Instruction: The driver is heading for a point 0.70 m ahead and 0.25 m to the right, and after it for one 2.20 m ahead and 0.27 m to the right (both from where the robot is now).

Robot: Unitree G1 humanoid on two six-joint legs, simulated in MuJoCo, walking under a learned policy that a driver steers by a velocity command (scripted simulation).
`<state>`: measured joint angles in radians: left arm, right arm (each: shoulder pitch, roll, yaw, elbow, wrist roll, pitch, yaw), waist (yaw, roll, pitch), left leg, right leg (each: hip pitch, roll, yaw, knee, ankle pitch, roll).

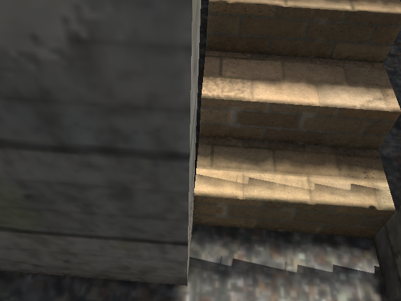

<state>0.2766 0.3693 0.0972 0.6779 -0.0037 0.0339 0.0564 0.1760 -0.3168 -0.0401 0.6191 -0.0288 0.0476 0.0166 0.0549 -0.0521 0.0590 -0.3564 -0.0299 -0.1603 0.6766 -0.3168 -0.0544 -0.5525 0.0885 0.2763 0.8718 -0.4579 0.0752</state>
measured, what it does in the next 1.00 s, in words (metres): steps to the right, turning right: right foot, then left foot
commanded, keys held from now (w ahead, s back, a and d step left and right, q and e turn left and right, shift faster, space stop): w+e+shift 0.46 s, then w+shift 0.16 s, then w+q+shift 0.38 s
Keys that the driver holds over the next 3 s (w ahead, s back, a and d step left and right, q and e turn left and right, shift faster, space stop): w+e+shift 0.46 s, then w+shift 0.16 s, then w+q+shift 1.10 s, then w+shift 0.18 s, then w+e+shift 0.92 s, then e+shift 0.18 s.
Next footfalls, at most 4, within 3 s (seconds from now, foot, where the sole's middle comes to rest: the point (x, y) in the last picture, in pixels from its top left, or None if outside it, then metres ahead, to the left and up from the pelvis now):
0.58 right None -0.10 -0.21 -0.75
1.00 left None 0.05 -0.20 -0.75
1.34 right None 0.02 -0.51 -0.75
1.84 left None -0.01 -0.10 -0.75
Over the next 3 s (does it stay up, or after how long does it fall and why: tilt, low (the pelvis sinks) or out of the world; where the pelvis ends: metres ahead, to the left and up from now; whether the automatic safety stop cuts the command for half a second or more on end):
stays up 0.01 0.04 0.03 its command is cut before an obstacle from the start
